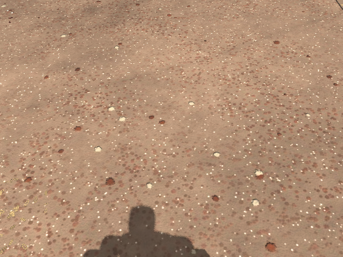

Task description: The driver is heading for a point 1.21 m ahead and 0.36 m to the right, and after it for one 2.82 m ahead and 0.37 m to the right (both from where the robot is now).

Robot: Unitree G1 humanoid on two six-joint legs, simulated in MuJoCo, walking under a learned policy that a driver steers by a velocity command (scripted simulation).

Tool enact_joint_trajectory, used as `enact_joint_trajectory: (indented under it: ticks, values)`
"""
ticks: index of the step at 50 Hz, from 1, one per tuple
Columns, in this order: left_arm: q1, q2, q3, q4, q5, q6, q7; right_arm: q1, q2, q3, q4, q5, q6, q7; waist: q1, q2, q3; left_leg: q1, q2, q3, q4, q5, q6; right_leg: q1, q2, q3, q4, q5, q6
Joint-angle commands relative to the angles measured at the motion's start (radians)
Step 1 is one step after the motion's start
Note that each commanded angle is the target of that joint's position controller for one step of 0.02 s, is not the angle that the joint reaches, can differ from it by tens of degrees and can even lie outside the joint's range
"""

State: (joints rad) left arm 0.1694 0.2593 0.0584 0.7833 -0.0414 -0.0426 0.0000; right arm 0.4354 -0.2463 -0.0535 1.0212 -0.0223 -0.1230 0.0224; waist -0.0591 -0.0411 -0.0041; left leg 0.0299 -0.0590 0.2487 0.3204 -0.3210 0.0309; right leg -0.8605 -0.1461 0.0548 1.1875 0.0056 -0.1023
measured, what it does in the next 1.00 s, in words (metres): walks ahead, turning right: right foot, then left foot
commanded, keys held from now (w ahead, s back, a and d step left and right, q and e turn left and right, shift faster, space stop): w+e+shift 0.58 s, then w+shift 0.38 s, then w+q+shift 0.02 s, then q+shift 0.02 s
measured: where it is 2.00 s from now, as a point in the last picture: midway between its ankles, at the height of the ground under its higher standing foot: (254, 109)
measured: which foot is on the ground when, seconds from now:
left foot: down 0.00-0.18, up 0.20-0.60, down 0.62-1.00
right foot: up 0.00-0.18, down 0.20-0.64, up 0.66-1.00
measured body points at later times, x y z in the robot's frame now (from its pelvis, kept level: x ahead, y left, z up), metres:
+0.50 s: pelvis +0.43 -0.06 +0.00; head +0.44 -0.08 +0.45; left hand +0.53 +0.17 -0.11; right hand +0.60 -0.36 -0.02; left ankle +0.70 +0.07 -0.66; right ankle +0.34 -0.07 -0.73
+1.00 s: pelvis +0.81 -0.23 +0.00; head +0.82 -0.25 +0.44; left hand +1.14 -0.30 -0.04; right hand +0.56 -0.34 -0.13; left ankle +0.78 -0.02 -0.73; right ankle +0.87 -0.49 -0.67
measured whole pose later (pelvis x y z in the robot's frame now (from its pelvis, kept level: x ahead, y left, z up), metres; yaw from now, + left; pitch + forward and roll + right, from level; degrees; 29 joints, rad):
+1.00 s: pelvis +0.81 -0.23 +0.00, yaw -42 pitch +1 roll +3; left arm -0.02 0.23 0.00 0.57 -0.01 -0.10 -0.05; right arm 0.60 -0.24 -0.04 0.89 0.03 -0.11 0.02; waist -0.15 -0.04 0.01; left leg 0.13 -0.03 0.01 0.21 -0.36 -0.01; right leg -0.79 -0.10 0.03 0.79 0.03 -0.07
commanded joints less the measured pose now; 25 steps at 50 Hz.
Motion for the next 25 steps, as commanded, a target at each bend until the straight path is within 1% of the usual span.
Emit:
enact_joint_trajectory:
  ticks: [1, 2, 3, 4, 5, 6, 7, 8, 9, 10, 11, 12, 13, 14, 15, 16, 17, 18, 19, 20, 21, 22, 23, 24, 25]
  values:
    - [-0.009, 0.006, -0.006, -0.059, 0.009, -0.008, -0.022, -0.129, -0.1, -0.002, -0.105, -0.006, -0.027, -0.028, 0.061, 0.02, 0.176, -0.2, 0.262, -0.046, -0.223, 0.34, 0.046, 0.028, -0.008, -0.014, -0.126, 0.158, -0.002]
    - [-0.051, 0.01, -0.007, -0.077, 0.006, -0.016, -0.034, -0.102, -0.118, -0.003, -0.103, -0.005, -0.023, -0.035, 0.044, 0.003, 0.184, -0.13, 0.27, -0.028, -0.215, 0.395, 0.034, -0.002, 0.002, -0.036, -0.183, 0.176, -0.011]
    - [-0.095, 0.01, -0.009, -0.1, 0.005, -0.023, -0.048, -0.082, -0.136, -0.005, -0.103, -0.003, -0.016, -0.041, 0.032, -0.004, 0.191, -0.065, 0.28, -0.011, -0.201, 0.459, 0.018, -0.022, 0.01, -0.066, -0.246, 0.18, -0.021]
    - [-0.134, 0.01, -0.01, -0.123, 0.005, -0.031, -0.064, -0.073, -0.152, -0.006, -0.107, -0.001, -0.007, -0.048, 0.027, -0.001, 0.193, -0.014, 0.284, 0.012, -0.179, 0.563, -0.003, -0.014, 0.025, -0.109, -0.312, 0.171, -0.031]
    - [-0.145, 0.016, -0.008, -0.141, 0.004, -0.036, -0.078, -0.09, -0.177, -0.008, -0.122, -0.002, 0.001, -0.055, 0.043, 0.017, 0.177, 0.004, 0.277, 0.047, -0.137, 0.764, -0.023, 0.061, 0.055, -0.166, -0.38, 0.156, -0.046]
    - [-0.145, 0.038, 0.002, -0.152, 0.001, -0.038, -0.088, -0.085, -0.204, -0.013, -0.135, -0.003, 0.01, -0.065, 0.055, 0.049, 0.136, 0.03, 0.276, 0.062, -0.07, 1.027, -0.03, 0.156, 0.103, -0.236, -0.395, 0.126, -0.053]
    - [-0.094, 0.062, 0.014, -0.152, -0.007, -0.034, -0.093, -0.084, -0.233, -0.021, -0.147, -0.003, 0.023, -0.077, 0.094, 0.097, 0.089, 0.053, 0.288, 0.069, 0.032, 1.277, -0.027, 0.253, 0.151, -0.281, -0.378, 0.07, -0.057]
    - [0.026, 0.098, 0.032, -0.135, -0.014, -0.022, -0.092, -0.117, -0.265, -0.03, -0.165, 0.0, 0.037, -0.086, 0.17, 0.159, 0.022, 0.048, 0.312, 0.061, 0.178, 1.475, -0.011, 0.391, 0.183, -0.289, -0.348, -0.021, -0.071]
    - [0.235, 0.17, 0.065, -0.092, -0.013, -0.005, -0.084, -0.19, -0.286, -0.039, -0.196, 0.006, 0.044, -0.08, 0.283, 0.2, -0.069, -0.027, 0.329, 0.036, 0.407, 1.572, 0.016, 0.631, 0.199, -0.259, -0.326, -0.115, -0.107]
    - [0.489, 0.255, 0.11, -0.02, -0.01, 0.007, -0.062, -0.273, -0.271, -0.04, -0.233, 0.025, 0.039, -0.06, 0.399, 0.155, -0.158, -0.199, 0.275, 0.011, 0.752, 1.381, 0.029, 0.971, 0.195, -0.169, -0.466, -0.079, -0.152]
    - [0.496, 0.236, 0.097, 0.038, -0.003, 0.02, -0.046, -0.307, -0.072, 0.009, -0.258, 0.012, 0.003, -0.026, 0.314, -0.194, -0.001, -0.54, 0.052, -0.036, 1.232, 0.045, 0.01, 1.032, 0.135, 0.004, -0.504, -0.107, -0.19]
    - [0.375, 0.188, 0.062, -0.037, 0.043, -0.008, -0.051, -0.176, 0.042, 0.046, -0.348, 0.05, -0.056, -0.004, 0.111, -0.389, -0.135, -0.887, -0.056, -0.27, 1.471, -0.269, 0.017, 1.202, -0.015, 0.583, -0.674, -0.341, -0.388]
    - [0.385, 0.113, 0.047, -0.05, 0.053, -0.03, -0.055, -0.276, -0.047, 0.039, -0.401, 0.059, -0.099, 0.009, 0.168, -0.229, -0.201, -0.958, -0.018, -0.407, 1.418, -0.16, 0.081, 1.209, -0.079, 0.802, -0.901, -0.57, -0.374]
    - [0.379, 0.097, 0.045, -0.051, 0.051, -0.052, -0.06, -0.337, -0.087, 0.028, -0.429, 0.075, -0.109, 0.01, 0.14, -0.046, -0.125, -0.957, 0.018, -0.406, 1.308, -0.083, 0.105, 1.106, -0.084, 0.809, -0.971, -0.618, -0.318]
    - [0.295, 0.098, 0.042, -0.067, 0.039, -0.065, -0.068, -0.323, -0.08, 0.026, -0.423, 0.06, -0.1, 0.003, 0.067, 0.152, -0.054, -0.895, 0.063, -0.409, 1.205, -0.015, 0.093, 0.923, -0.072, 0.753, -0.97, -0.6, -0.284]
    - [0.215, 0.106, 0.04, -0.09, 0.035, -0.075, -0.064, -0.289, -0.071, 0.025, -0.416, 0.039, -0.081, -0.001, 0.015, 0.184, -0.025, -0.817, 0.092, -0.426, 1.128, 0.018, 0.063, 0.773, -0.033, 0.696, -0.956, -0.554, -0.28]
    - [0.161, 0.107, 0.037, -0.11, 0.034, -0.075, -0.052, -0.262, -0.085, 0.017, -0.408, 0.026, -0.057, -0.004, -0.015, 0.19, 0.009, -0.755, 0.114, -0.428, 1.063, 0.033, 0.027, 0.662, 0.018, 0.61, -0.969, -0.494, -0.265]
    - [0.138, 0.096, 0.033, -0.118, 0.028, -0.072, -0.041, -0.255, -0.103, 0.008, -0.408, 0.024, -0.039, -0.011, -0.029, 0.178, 0.033, -0.72, 0.131, -0.416, 0.984, 0.039, -0.005, 0.59, 0.055, 0.53, -0.977, -0.428, -0.255]
    - [0.138, 0.084, 0.027, -0.119, 0.022, -0.071, -0.028, -0.283, -0.108, 0.005, -0.419, 0.02, -0.027, -0.021, -0.024, 0.165, 0.056, -0.686, 0.142, -0.391, 0.891, 0.048, -0.03, 0.52, 0.086, 0.459, -0.981, -0.36, -0.246]
    - [0.152, 0.08, 0.026, -0.121, 0.017, -0.07, -0.013, -0.355, -0.099, 0.01, -0.449, 0.007, -0.022, -0.03, 0.002, 0.146, 0.082, -0.652, 0.138, -0.358, 0.777, 0.108, -0.052, 0.459, 0.117, 0.394, -0.988, -0.267, -0.242]
    - [0.165, 0.077, 0.025, -0.117, 0.013, -0.065, 0.002, -0.435, -0.076, 0.017, -0.48, -0.005, -0.021, -0.035, 0.033, 0.119, 0.1, -0.613, 0.122, -0.326, 0.657, 0.198, -0.071, 0.409, 0.148, 0.339, -0.978, -0.199, -0.23]
    - [0.174, 0.079, 0.026, -0.11, 0.009, -0.057, 0.012, -0.492, -0.045, 0.024, -0.504, -0.007, -0.021, -0.037, 0.062, 0.078, 0.102, -0.556, 0.102, -0.305, 0.531, 0.304, -0.081, 0.374, 0.184, 0.293, -0.955, -0.172, -0.2]
    - [0.183, 0.089, 0.031, -0.104, 0.008, -0.05, 0.017, -0.535, -0.02, 0.028, -0.524, 0.0, -0.019, -0.037, 0.089, 0.033, 0.096, -0.496, 0.075, -0.285, 0.412, 0.371, -0.087, 0.354, 0.208, 0.268, -0.938, -0.174, -0.17]
    - [0.199, 0.101, 0.036, -0.097, 0.007, -0.044, 0.015, -0.564, -0.017, 0.024, -0.539, 0.015, -0.019, -0.036, 0.117, 0.0, 0.081, -0.443, 0.045, -0.268, 0.331, 0.401, -0.097, 0.353, 0.212, 0.273, -0.93, -0.196, -0.151]
    - [0.219, 0.108, 0.041, -0.09, 0.001, -0.042, 0.012, -0.577, -0.033, 0.014, -0.553, 0.033, -0.02, -0.034, 0.138, -0.025, 0.059, -0.403, 0.025, -0.276, 0.278, 0.42, -0.106, 0.378, 0.201, 0.305, -0.916, -0.233, -0.142]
